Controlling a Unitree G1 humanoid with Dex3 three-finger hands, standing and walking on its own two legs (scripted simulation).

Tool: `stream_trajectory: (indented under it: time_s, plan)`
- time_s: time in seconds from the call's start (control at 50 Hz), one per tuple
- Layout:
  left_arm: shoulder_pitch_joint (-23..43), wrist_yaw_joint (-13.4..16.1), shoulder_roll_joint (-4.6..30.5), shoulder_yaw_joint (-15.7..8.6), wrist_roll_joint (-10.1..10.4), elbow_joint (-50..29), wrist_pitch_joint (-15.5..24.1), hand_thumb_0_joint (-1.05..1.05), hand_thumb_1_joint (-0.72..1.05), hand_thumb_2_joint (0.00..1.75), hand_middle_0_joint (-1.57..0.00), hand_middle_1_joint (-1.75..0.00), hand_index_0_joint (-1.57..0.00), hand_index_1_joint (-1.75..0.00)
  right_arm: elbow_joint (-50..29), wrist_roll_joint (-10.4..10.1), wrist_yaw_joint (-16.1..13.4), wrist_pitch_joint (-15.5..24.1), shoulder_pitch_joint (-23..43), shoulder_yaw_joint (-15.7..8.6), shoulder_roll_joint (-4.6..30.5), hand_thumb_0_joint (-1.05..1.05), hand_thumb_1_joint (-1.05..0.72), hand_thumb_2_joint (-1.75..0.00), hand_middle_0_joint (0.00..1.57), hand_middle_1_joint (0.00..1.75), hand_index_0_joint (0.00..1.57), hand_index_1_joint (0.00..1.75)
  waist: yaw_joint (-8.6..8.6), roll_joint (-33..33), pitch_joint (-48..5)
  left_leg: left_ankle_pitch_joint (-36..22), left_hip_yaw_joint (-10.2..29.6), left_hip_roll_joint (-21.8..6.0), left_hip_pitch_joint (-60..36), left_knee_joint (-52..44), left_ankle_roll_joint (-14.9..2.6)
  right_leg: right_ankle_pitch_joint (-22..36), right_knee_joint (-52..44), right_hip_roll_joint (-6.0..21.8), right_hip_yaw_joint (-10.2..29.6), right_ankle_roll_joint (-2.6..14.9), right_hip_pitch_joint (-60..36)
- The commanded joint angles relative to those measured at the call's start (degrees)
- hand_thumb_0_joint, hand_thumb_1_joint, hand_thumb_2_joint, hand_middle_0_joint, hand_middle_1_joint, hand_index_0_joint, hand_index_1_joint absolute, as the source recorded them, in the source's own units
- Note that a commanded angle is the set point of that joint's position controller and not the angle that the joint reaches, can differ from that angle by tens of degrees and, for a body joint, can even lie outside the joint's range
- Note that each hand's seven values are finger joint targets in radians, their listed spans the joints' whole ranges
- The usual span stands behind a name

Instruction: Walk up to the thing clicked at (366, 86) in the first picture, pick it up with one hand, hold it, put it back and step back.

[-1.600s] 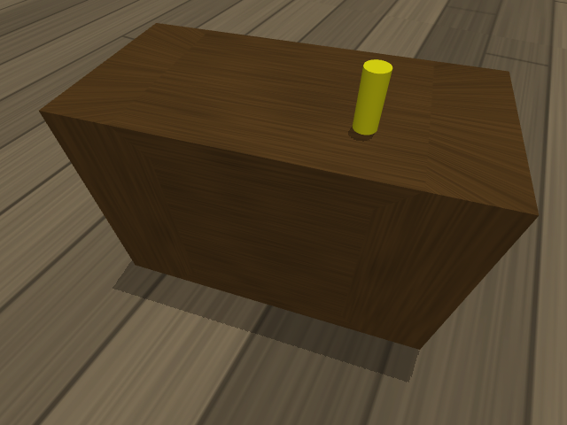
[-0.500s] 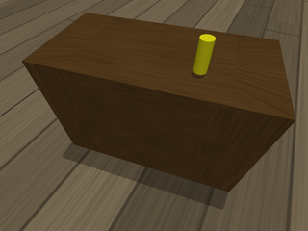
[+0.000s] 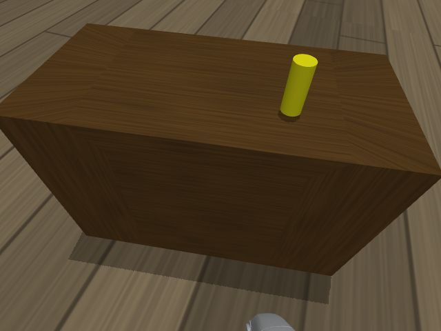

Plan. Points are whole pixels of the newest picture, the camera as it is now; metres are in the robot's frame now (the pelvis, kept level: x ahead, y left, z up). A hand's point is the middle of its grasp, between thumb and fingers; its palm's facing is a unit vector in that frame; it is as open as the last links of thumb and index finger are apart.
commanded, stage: walk up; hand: right
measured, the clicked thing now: (297, 87) +0.67 -0.21 +0.06
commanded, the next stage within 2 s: none
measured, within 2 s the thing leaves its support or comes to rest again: neither
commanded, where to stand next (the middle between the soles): +0.22 +0.02 m, yaw -11 degrees
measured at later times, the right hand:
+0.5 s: hand (333, 294) +0.21 -0.25 -0.15, palm faces +0.08 +0.93 -0.35, open 7.3 cm
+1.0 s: hand (354, 321) +0.16 -0.28 -0.16, palm faces +0.18 +0.86 -0.48, open 7.3 cm
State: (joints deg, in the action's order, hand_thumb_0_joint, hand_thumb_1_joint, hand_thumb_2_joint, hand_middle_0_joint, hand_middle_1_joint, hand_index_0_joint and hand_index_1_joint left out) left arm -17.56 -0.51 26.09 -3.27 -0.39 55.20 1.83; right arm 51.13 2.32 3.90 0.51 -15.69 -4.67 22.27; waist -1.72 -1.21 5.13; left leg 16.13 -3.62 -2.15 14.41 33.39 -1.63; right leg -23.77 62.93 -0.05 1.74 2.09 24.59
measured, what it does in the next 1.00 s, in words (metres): walks ahead: right foot, then left foot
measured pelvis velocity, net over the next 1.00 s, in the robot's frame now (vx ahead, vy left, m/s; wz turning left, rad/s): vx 0.14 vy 0.03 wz -0.23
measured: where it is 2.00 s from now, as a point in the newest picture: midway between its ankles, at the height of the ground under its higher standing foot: outside the picture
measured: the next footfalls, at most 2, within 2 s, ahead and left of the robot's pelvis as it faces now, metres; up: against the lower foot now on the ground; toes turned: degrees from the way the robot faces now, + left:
right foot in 0.24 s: +0.20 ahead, -0.11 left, +0.00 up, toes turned -6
left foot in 0.58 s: +0.30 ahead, +0.18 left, +0.00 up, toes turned -7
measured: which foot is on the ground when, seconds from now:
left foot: down 0.00-0.28, up 0.30-0.56, down 0.58-0.96, up 0.98-1.00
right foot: up 0.00-0.22, down 0.24-0.60, up 0.62-0.92, down 0.94-1.00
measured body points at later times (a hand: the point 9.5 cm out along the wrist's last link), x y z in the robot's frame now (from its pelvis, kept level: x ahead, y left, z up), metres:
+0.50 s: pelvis +0.15 +0.03 +0.00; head +0.19 +0.00 +0.44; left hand +0.28 +0.33 -0.10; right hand +0.21 -0.29 -0.12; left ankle +0.20 +0.18 -0.69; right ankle +0.16 -0.10 -0.73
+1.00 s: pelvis +0.14 +0.03 -0.03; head +0.19 +0.02 +0.42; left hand +0.30 +0.33 -0.14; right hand +0.15 -0.32 -0.13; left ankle +0.25 +0.18 -0.72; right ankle +0.11 -0.08 -0.73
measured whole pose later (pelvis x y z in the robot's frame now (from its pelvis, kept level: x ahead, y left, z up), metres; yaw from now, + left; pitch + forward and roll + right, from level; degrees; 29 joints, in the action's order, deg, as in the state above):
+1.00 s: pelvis +0.14 +0.03 -0.03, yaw -13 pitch -3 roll -2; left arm -11.7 -1.5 23.1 -3.9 -2.1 49.5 -1.5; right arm 47.6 1.0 -2.0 -0.7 -11.8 -3.4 26.3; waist -0.7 2.0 9.5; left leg 24.4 1.6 -6.9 28.1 51.4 -0.3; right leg -25.4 46.2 -1.4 -0.8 0.5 17.9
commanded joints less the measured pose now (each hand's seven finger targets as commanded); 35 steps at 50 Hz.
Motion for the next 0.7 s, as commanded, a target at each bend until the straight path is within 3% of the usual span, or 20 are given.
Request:
stream_trajectory:
  time_s: [0.0, 0.1, 0.16, 0.2, 0.22, 0.24, 0.26, 0.28, 0.3, 0.36, 0.42, 0.46, 0.5, 0.52, 0.54, 0.56, 0.58, 0.6, 0.62, 0.68]
  plan:
    - [-4.3, -0.9, 10.0, -2.9, 0.1, -3.6, 1.6, 0.0, 0.9, 0.9, -0.2, -0.3, -0.2, -0.3, -5.6, -0.8, -1.2, 2.9, 0.2, -3.6, 15.1, 0.0, -0.9, -0.9, 0.2, 0.3, 0.2, 0.3, 0.81, 9.7, 2.0, 11.9, 15.0, -11.6, -1.4, -21.3, -9.06, 3.9, -8.3, 3.0, 1.4, -1.66, 5.0]
    - [2.3, -1.7, 8.5, -2.4, -0.7, -8.3, 2.3, 0.0, 0.9, 0.9, -0.2, -0.3, -0.2, -0.3, -7.1, -1.0, -1.2, 3.2, -2.5, -3.7, 16.3, 0.0, -0.9, -0.9, 0.2, 0.3, 0.2, 0.3, -0.99, 8.3, 1.7, 4.6, 11.3, -14.0, -4.7, -19.2, -11.71, 6.9, -21.7, 3.7, -1.0, -1.43, 2.6]
    - [2.4, -1.2, 7.5, -2.4, -0.7, -8.9, 3.1, 0.0, 0.9, 0.9, -0.2, -0.3, -0.2, -0.3, -8.3, -1.1, -1.1, 2.5, -2.5, -3.2, 15.2, 0.0, -0.9, -0.9, 0.2, 0.3, 0.2, 0.3, -0.71, 7.4, -0.1, -8.3, 8.0, -12.7, -3.4, -13.4, -10.35, 9.3, -26.8, 1.0, -3.8, -0.62, -4.5]
    - [-1.3, -0.2, 6.7, -2.4, -0.6, -7.8, 3.5, 0.0, 0.9, 0.9, -0.2, -0.3, -0.2, -0.3, -9.0, -1.3, -1.4, 1.8, -2.1, -2.6, 13.6, 0.0, -0.9, -0.9, 0.2, 0.3, 0.2, 0.3, 1.67, 3.2, -2.9, -20.1, 4.4, -10.4, -2.9, -3.9, -7.72, 15.8, -33.5, -1.0, -5.2, 0.07, -13.4]
    - [-4.7, 0.4, 8.5, -3.1, -0.7, -7.3, 3.7, 0.0, 0.9, 0.9, -0.2, -0.3, -0.2, -0.3, -9.7, -1.6, -1.6, 1.8, -2.4, -1.8, 11.9, 0.0, -0.9, -0.9, 0.2, 0.3, 0.2, 0.3, 3.74, -0.4, -6.0, -23.4, 1.2, -7.2, -1.5, 5.0, -5.24, 17.4, -36.1, -1.2, -4.4, 1.18, -20.5]
    - [-8.6, 1.0, 12.3, -4.4, -0.7, -7.1, 3.9, 0.0, 0.9, 0.9, -0.2, -0.3, -0.2, -0.3, -10.4, -2.0, -2.0, 1.9, -3.7, -1.1, 9.7, 0.0, -0.9, -0.9, 0.2, 0.3, 0.2, 0.3, 5.69, -8.7, -9.4, -15.6, -0.6, -3.2, 5.6, 17.7, -2.39, 19.9, -38.0, 4.9, 7.4, 4.53, -28.1]
    - [-10.1, 1.6, 15.8, -5.2, -0.5, -8.4, 4.0, 0.0, 0.9, 0.9, -0.2, -0.3, -0.2, -0.3, -11.2, -1.8, -2.0, 1.6, -5.6, -0.1, 7.5, 0.0, -0.9, -0.9, 0.2, 0.3, 0.2, 0.3, 5.33, -16.2, -11.3, 13.8, -0.6, 3.8, 18.5, 27.9, 0.34, 23.8, -40.6, 19.6, 30.4, 10.96, -35.7]
    - [-8.2, 1.7, 17.0, -5.1, 0.4, -9.1, 3.6, 0.0, 0.9, 0.9, -0.2, -0.3, -0.2, -0.3, -10.1, -1.1, -2.9, 0.5, -5.2, -1.3, 12.7, 0.0, -0.9, -0.9, 0.2, 0.3, 0.2, 0.3, 5.49, -10.5, -9.2, 20.2, 5.2, 1.3, 19.7, 31.5, 0.44, 23.9, -40.2, 23.8, 37.7, 16.6, -31.0]
    - [-6.6, 1.9, 16.3, -5.1, 0.8, -9.6, 3.3, 0.0, 0.9, 0.9, -0.2, -0.3, -0.2, -0.3, -9.5, -0.8, -3.4, 0.3, -4.1, -1.8, 13.7, 0.0, -0.9, -0.9, 0.2, 0.3, 0.2, 0.3, 5.17, -8.4, -6.5, 21.3, 7.4, -0.7, 20.7, 33.0, 0.92, 23.6, -40.6, 24.5, 36.8, 18.61, -27.2]
    - [-1.9, 2.5, 11.9, -3.3, 1.0, -11.5, 3.2, 0.0, 0.9, 0.9, -0.2, -0.3, -0.2, -0.3, -7.7, -1.7, -3.1, 0.1, -4.7, -1.6, 11.9, 0.0, -0.9, -0.9, 0.2, 0.3, 0.2, 0.3, 1.93, -2.8, -4.8, 13.7, 7.3, -2.2, 15.8, 30.5, 1.01, 39.1, -36.9, 15.5, 16.9, 12.79, -20.2]
    - [0.3, 2.4, 10.3, -2.2, -0.1, -12.5, 2.8, 0.0, 0.9, 0.9, -0.2, -0.3, -0.2, -0.3, -7.5, -1.9, -3.2, 0.3, -4.5, -0.9, 9.6, 0.0, -0.9, -0.9, 0.2, 0.3, 0.2, 0.3, 1.33, -6.4, -5.0, 9.7, 3.1, -1.1, 7.7, 19.4, 1.31, 51.4, -33.8, 10.5, 8.3, 11.27, -12.1]
    - [1.8, 2.4, 10.1, -1.9, -0.7, -12.5, 2.1, 0.0, 0.9, 0.9, -0.2, -0.3, -0.2, -0.3, -6.8, -2.4, -3.6, 0.9, -2.6, -0.9, 8.9, 0.0, -0.9, -0.9, 0.2, 0.3, 0.2, 0.3, 2.04, -9.6, -5.9, 5.8, 1.5, -0.3, 5.2, 11.8, 2.12, 51.4, -31.5, 8.9, 5.9, 10.64, -10.9]
    - [4.4, 2.0, 11.1, -2.0, -0.1, -13.7, 0.8, 0.0, 0.9, 0.9, -0.2, -0.3, -0.2, -0.3, -5.6, -2.6, -4.2, 1.6, -3.6, -1.5, 9.4, 0.0, -0.9, -0.9, 0.2, 0.3, 0.2, 0.3, 0.93, -9.8, -7.6, -2.9, -0.7, 1.5, -0.6, 5.3, 2.33, 44.6, -25.8, 7.7, 5.0, 9.01, -8.5]
    - [6.9, 1.9, 11.2, -2.0, 0.3, -14.4, 0.0, 0.0, 0.9, 0.9, -0.2, -0.3, -0.2, -0.3, -4.3, -2.6, -4.6, 1.8, -6.5, -1.8, 9.6, 0.0, -0.9, -0.9, 0.2, 0.3, 0.2, 0.3, -1.15, -8.5, -8.4, -11.0, -2.1, 2.9, -5.7, 0.0, 2.11, 37.1, -21.5, 6.4, 4.4, 7.4, -5.4]
    - [7.0, 1.9, 8.8, -1.4, 0.7, -15.0, -0.8, 0.0, 0.9, 0.9, -0.2, -0.3, -0.2, -0.3, -3.5, -2.0, -5.0, 2.0, -7.2, -2.4, 11.0, 0.0, -0.9, -0.9, 0.2, 0.3, 0.2, 0.3, -1.67, -4.7, -7.5, -15.8, -0.8, 2.5, -8.5, -2.2, 1.5, 26.3, -18.2, 4.1, 4.4, 4.58, -0.9]
    - [6.6, 1.9, 6.7, -0.9, 0.9, -15.3, -1.4, 0.0, 0.9, 0.9, -0.2, -0.3, -0.2, -0.3, -3.6, -1.3, -5.5, 2.1, -7.3, -3.3, 14.9, 0.0, -0.9, -0.9, 0.2, 0.3, 0.2, 0.3, -2.21, 3.1, -6.8, -21.3, 9.8, -5.7, -9.5, -4.7, -0.88, 15.0, -12.8, -0.4, 3.9, 1.6, 4.6]
    - [4.2, 2.2, 5.4, -0.7, 1.1, -15.3, -2.2, 0.0, 0.9, 0.9, -0.2, -0.3, -0.2, -0.3, -5.1, -1.2, -5.7, 2.3, -5.4, -3.6, 18.5, 0.0, -0.9, -0.9, 0.2, 0.3, 0.2, 0.3, -0.52, 10.8, -7.3, -22.4, 27.1, -19.7, -7.1, -10.5, -7.36, -6.8, -4.6, -4.9, 3.1, -0.16, 7.5]
    - [2.7, 2.8, 9.0, -1.6, 0.8, -13.4, -3.5, 0.0, 0.9, 0.9, -0.2, -0.3, -0.2, -0.3, -6.3, -2.1, -5.6, 2.1, -1.5, -4.1, 20.8, 0.0, -0.9, -0.9, 0.2, 0.3, 0.2, 0.3, -0.22, 9.5, -7.4, -14.4, 31.7, -25.3, 0.2, -12.3, -14.5, -13.3, 3.6, -3.1, 7.3, -0.58, 2.1]
    - [2.8, 2.8, 9.9, -1.7, 0.5, -12.3, -3.7, 0.0, 0.9, 0.9, -0.2, -0.3, -0.2, -0.3, -6.6, -1.9, -5.8, 2.2, 2.3, -4.2, 20.6, 0.0, -0.9, -0.9, 0.2, 0.3, 0.2, 0.3, 1.02, 9.7, -4.6, -11.9, 32.8, -25.1, 3.3, -12.5, -15.72, -12.0, 6.0, -1.6, 7.6, -0.52, 2.5]
    - [1.7, 1.6, 10.0, -3.3, 0.2, -10.0, -3.7, 0.0, 0.9, 0.9, -0.2, -0.3, -0.2, -0.3, -6.9, -1.5, -6.7, 2.5, 2.9, -3.3, 18.0, 0.0, -0.9, -0.9, 0.2, 0.3, 0.2, 0.3, 2.0, 12.0, -3.7, -21.0, 18.2, -16.9, 1.1, -6.9, -10.97, -7.2, 8.4, -1.7, 8.3, -0.34, 5.6]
